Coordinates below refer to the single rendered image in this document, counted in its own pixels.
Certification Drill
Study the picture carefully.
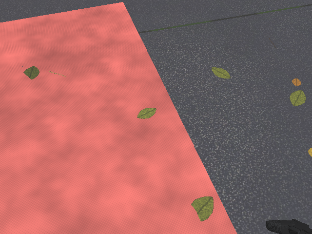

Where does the robot right hand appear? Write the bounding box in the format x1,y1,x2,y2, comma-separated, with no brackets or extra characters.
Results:
265,218,312,234

